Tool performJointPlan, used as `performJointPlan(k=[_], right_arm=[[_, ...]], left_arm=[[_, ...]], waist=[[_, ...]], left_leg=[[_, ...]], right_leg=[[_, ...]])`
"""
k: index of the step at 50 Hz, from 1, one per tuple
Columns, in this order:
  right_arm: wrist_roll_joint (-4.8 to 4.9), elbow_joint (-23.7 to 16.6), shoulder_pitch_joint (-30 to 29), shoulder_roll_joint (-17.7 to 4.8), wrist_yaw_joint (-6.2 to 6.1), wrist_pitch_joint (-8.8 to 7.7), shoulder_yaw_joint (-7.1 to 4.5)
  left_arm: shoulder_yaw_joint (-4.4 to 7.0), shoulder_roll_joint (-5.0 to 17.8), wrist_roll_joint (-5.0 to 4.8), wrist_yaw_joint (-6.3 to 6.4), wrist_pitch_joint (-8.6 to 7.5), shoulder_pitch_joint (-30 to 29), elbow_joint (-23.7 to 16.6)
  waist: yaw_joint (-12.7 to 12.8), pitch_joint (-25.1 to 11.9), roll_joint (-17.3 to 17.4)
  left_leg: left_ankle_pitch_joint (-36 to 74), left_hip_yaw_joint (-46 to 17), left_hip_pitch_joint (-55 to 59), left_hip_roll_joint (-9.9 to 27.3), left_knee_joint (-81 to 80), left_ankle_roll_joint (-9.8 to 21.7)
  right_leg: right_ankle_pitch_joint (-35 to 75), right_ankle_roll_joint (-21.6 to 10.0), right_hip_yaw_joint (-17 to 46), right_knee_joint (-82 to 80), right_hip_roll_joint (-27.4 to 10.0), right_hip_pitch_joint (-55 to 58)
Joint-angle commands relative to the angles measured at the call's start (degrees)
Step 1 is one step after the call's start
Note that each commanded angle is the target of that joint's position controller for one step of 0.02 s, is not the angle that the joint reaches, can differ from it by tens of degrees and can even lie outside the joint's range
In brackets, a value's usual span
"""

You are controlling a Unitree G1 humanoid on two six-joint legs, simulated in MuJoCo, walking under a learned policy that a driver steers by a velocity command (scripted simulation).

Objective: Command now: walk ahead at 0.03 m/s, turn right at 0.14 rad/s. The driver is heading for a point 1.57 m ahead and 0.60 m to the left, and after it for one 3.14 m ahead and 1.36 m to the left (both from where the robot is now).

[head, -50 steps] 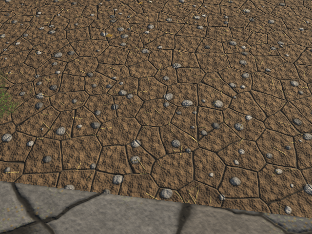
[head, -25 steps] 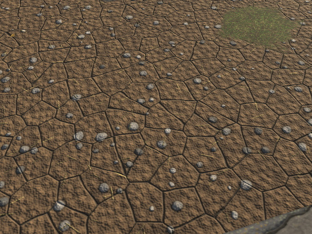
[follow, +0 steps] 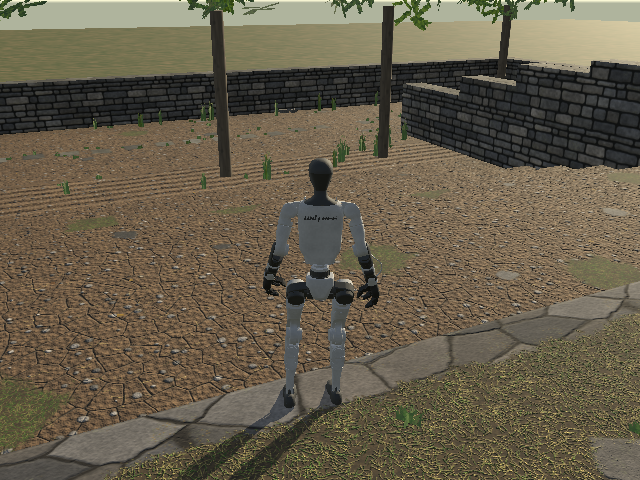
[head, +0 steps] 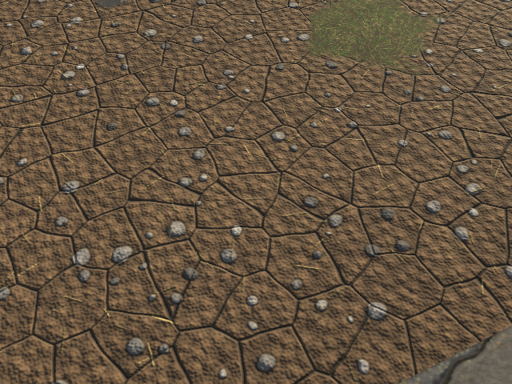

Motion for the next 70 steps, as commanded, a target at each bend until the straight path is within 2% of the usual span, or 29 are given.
performJointPlan(k=[1, 2, 3, 4, 7, 13, 28, 32, 34, 37, 39, 41, 44, 45, 46, 47, 49, 51, 53, 56, 57, 59, 61, 63, 65, 67, 68, 69, 70], right_arm=[[1.84, -3.64, 0.63, -3.39, 1.00, -1.88, -0.08], [2.28, -4.41, 1.71, -3.69, 1.58, -2.79, 0.48], [2.35, -4.68, -3.05, -6.42, 3.42, -3.69, 0.45], [2.02, -4.10, -5.47, -6.09, 5.08, -3.61, 0.27], [2.75, -4.78, -6.33, -5.72, 6.89, -3.75, -0.03], [2.63, -5.66, -6.62, -4.68, 6.00, -4.18, -0.35], [2.10, -8.03, -10.64, -6.44, 5.73, -3.61, -1.68], [1.82, -6.85, -8.45, -7.08, 5.56, -3.06, -1.96], [0.07, -5.33, -3.73, -11.88, 3.73, -3.01, -4.24], [0.22, -5.38, -0.78, -8.10, -0.56, -4.24, -3.22], [0.34, -6.46, -3.04, -5.99, -1.89, -4.42, -2.20], [0.62, -6.57, -6.10, -9.22, -1.78, -3.30, -2.93], [-1.98, -5.02, -5.38, -9.09, 0.01, -1.89, -2.62], [-2.98, -4.52, -3.83, -5.38, 0.54, -2.47, -1.69], [-2.45, -7.94, -4.50, -0.89, 1.63, -3.96, -0.48], [-1.27, -7.31, -7.66, -2.83, 1.65, -5.24, -0.93], [-1.36, -5.24, -4.71, -6.60, 0.44, -5.56, -1.80], [-2.71, -5.76, -4.12, -3.37, 0.63, -4.36, -1.11], [-2.45, -6.25, -5.77, -0.74, 1.45, -3.46, -0.44], [-4.11, -7.03, -3.42, 1.20, 3.98, -3.55, 0.84], [-3.49, -8.71, -7.11, 0.10, 3.18, -3.39, 0.83], [-2.10, -9.45, -9.29, 0.77, 2.21, -3.15, 1.43], [-2.60, -10.59, -9.95, 2.57, 2.64, -1.79, 2.21], [-3.73, -11.72, -9.65, -0.38, 2.63, -0.52, 1.44], [-4.30, -13.60, -14.66, -1.58, 2.88, 0.38, 1.49], [-4.12, -14.16, -18.83, -0.78, 3.28, 0.84, 1.82], [9.08, -14.50, -22.96, -1.38, 4.77, -0.70, 0.53], [9.28, -13.53, -20.52, -0.87, 5.64, -1.52, 1.08], [7.54, -12.40, -18.18, -0.13, 6.04, -1.76, 0.97]], left_arm=[[0.12, 5.89, -0.63, -1.81, 0.62, -0.99, -2.97], [-0.95, 3.29, -0.72, -2.29, 1.03, 1.53, -2.35], [-0.56, 3.16, -0.25, -2.01, 1.11, 7.22, -2.34], [0.48, 6.71, 0.85, -1.36, 1.99, 4.42, -1.90], [1.10, 8.31, 0.53, -0.39, 3.66, 3.05, -1.46], [0.86, 6.39, 0.10, 0.94, 3.69, -0.22, -1.82], [0.60, 9.13, 0.50, 1.52, 4.27, 0.27, -0.46], [0.43, 9.40, 0.95, 1.41, 4.92, 2.10, 0.77], [1.23, 11.06, 2.79, 2.65, 4.93, 0.39, -0.59], [-0.25, 5.64, 4.32, 4.83, 2.82, -5.88, -3.71], [-0.34, 4.71, 4.45, 4.83, 1.60, -5.93, -4.26], [0.08, 4.90, 4.16, 3.62, 0.59, -2.35, -2.68], [0.61, 5.79, 3.77, 1.62, -1.14, 5.98, -0.61], [1.31, 8.47, 4.91, 2.09, -1.64, 13.90, 1.15], [2.00, 13.62, 4.66, 2.66, -2.06, 21.65, 1.44], [1.54, 10.67, 5.11, 2.63, -2.32, 22.84, 2.34], [0.08, 5.63, 4.61, 2.62, -1.24, 15.54, 1.38], [-1.46, 2.93, 4.63, 3.10, -0.44, 12.68, 1.12], [-1.55, 2.81, 5.06, 3.73, 0.04, 12.81, 1.20], [-1.48, 3.21, 7.25, 4.18, -0.04, 14.24, 0.86], [-2.23, 1.48, 7.50, 4.47, -0.56, 17.57, 3.89], [-2.28, 1.75, 5.83, 4.50, -1.02, 21.31, 6.40], [-3.31, 0.72, 6.95, 2.58, -0.01, 22.67, 7.72], [-4.49, -1.17, 6.60, 1.65, -0.45, 21.78, 7.03], [-4.32, 0.97, 5.07, 3.01, -1.07, 26.82, 8.87], [-4.71, 0.77, 4.39, 4.94, -0.42, 32.10, 11.59], [-0.84, 7.21, -2.40, 7.31, 2.53, 22.33, 11.44], [-1.06, 6.65, -1.91, 8.31, 3.74, 23.81, 11.31], [-1.16, 5.34, -1.02, 8.39, 4.23, 25.51, 12.58]], waist=[[-2.70, -5.60, -3.05], [-2.62, -8.55, -1.09], [2.86, -7.24, 5.27], [2.90, -4.50, 1.92], [1.83, -1.95, 0.93], [-0.63, -2.14, 0.92], [-1.16, -3.39, 0.08], [-1.14, -0.91, 0.43], [-3.75, 2.86, 3.98], [-6.28, 6.21, 6.41], [-4.58, 5.29, 5.98], [-1.58, 6.01, 3.99], [2.72, 3.21, 1.52], [5.27, -0.15, -4.03], [7.23, -5.12, -16.25], [9.22, 3.50, -8.12], [4.99, 4.73, -3.30], [1.65, 6.34, -3.88], [1.45, 5.23, -4.35], [1.81, 4.36, -2.57], [2.75, 7.15, -1.44], [4.67, 5.04, -1.00], [4.62, 6.43, -4.15], [3.13, 8.75, -2.62], [5.81, 11.36, -1.35], [8.91, 13.53, -1.33], [7.53, 17.14, -2.12], [7.77, 12.72, 0.35], [7.80, 9.13, -0.14]], left_leg=[[10.31, 0.92, 10.16, -0.06, -12.25, 3.18], [19.12, -3.16, 13.98, 4.41, -13.01, 8.17], [16.79, -8.49, 9.92, 7.66, -15.39, 15.25], [6.14, -6.87, 2.44, 4.94, -16.60, 13.72], [2.35, -2.73, 2.78, 1.47, -15.68, 8.73], [6.21, -2.98, 9.91, 1.77, -15.10, 10.65], [17.04, -1.28, 18.35, -1.10, -12.26, 9.31], [1.65, -2.51, 16.62, -1.10, -16.26, 9.60], [-20.43, -9.41, 17.12, 3.47, -22.90, 15.74], [-21.58, -22.57, 24.17, 16.14, -29.25, 23.37], [-15.23, -18.06, 22.27, 13.74, -30.32, 21.29], [-13.04, -9.92, 15.28, 8.32, -28.95, 19.52], [-8.83, -5.33, 5.68, 4.63, -17.83, 18.75], [-7.77, -2.31, 1.16, -0.04, -4.25, 15.90], [-16.68, -0.79, -12.80, -8.89, 13.80, 11.15], [-16.48, -8.63, -22.49, -6.80, 21.40, 12.37], [-9.59, -5.56, -21.44, -2.78, 28.56, 12.63], [-5.22, -4.54, -16.68, -0.03, 24.72, 11.90], [-0.77, -2.30, -12.94, 0.15, 19.42, 9.69], [15.09, -0.98, -11.93, -0.93, 18.24, 8.40], [24.00, -8.08, -23.47, 3.19, 9.12, 7.60], [41.43, -7.57, -23.64, 3.78, -6.26, 6.71], [50.82, -1.52, -6.39, 1.88, -4.90, 8.16], [46.61, -1.73, -1.80, 1.86, -2.44, 8.76], [40.85, -2.60, -11.71, 3.15, -9.35, 8.87], [39.35, -3.22, -18.51, 4.57, -15.45, 9.51], [35.57, -6.46, -20.61, 2.41, -15.27, 8.23], [38.35, -5.04, -18.51, 1.58, -17.08, 7.76], [39.93, -3.23, -11.53, 0.75, -17.85, 7.88]], right_leg=[[-4.19, -6.88, 17.82, -4.66, -14.94, 1.71], [-5.20, -3.15, 15.96, -2.06, -12.23, 2.04], [-8.79, 1.88, 5.47, -1.31, -5.40, 3.29], [-7.67, 3.61, 1.72, -1.11, -5.04, 8.53], [-5.32, 3.30, 3.14, -2.75, -5.85, 8.71], [-1.38, 3.49, 2.21, -3.44, -5.49, 5.38], [4.63, 4.13, 1.26, -4.00, -6.63, 4.50], [-6.12, 4.05, 1.08, -5.33, -6.44, 5.15], [-19.21, 2.80, -1.73, -0.17, -3.97, -0.33], [-15.79, 1.18, -3.32, 8.71, -8.38, -10.30], [-17.52, -0.19, -5.23, 9.86, -8.28, -5.09], [-7.50, -1.25, -10.13, 0.78, -5.46, 7.83], [-1.88, -2.02, -7.97, -2.76, -6.27, 26.00], [0.15, -5.01, -0.66, -4.06, -11.95, 33.55], [4.34, -18.65, 27.69, -11.36, -26.94, 43.84], [-1.02, -17.59, 27.36, -15.42, -28.47, 40.79], [-4.84, -13.26, 16.19, -16.31, -25.23, 34.60], [-0.13, -11.33, 8.72, -17.19, -22.66, 26.94], [2.24, -10.62, 4.09, -19.08, -19.91, 22.88], [5.08, -11.01, -0.37, -13.53, -16.17, 17.07], [3.47, -11.00, 4.08, -11.57, -20.42, 25.14], [0.87, -8.77, 0.51, -4.61, -16.67, 26.53], [-4.61, -8.82, -1.76, -3.24, -13.65, 6.36], [-8.27, -8.99, 0.97, -0.87, -14.91, -0.20], [-9.99, -7.87, 3.96, 2.98, -16.85, 12.77], [-9.92, -5.93, 5.08, 6.02, -17.66, 22.57], [-2.06, -4.69, 3.20, 14.00, -17.60, 18.32], [2.60, -4.05, 0.86, 18.33, -17.42, 21.43], [6.52, -3.54, -0.84, 22.27, -17.02, 20.63]])
Velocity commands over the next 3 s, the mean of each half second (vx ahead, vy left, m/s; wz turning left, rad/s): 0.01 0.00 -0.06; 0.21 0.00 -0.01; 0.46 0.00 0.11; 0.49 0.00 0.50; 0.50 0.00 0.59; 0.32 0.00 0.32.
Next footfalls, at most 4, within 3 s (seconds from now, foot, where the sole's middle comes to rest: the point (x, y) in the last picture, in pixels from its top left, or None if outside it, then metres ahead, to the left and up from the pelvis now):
0.02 left None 0.06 0.16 -0.77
1.46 left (208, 371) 0.56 0.20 -0.95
1.84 right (276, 282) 0.85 0.00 -0.95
2.38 left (168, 249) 0.97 0.37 -0.95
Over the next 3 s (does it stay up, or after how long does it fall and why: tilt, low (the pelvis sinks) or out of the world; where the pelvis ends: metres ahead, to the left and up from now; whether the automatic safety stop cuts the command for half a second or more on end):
stays up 1.14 0.40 -0.19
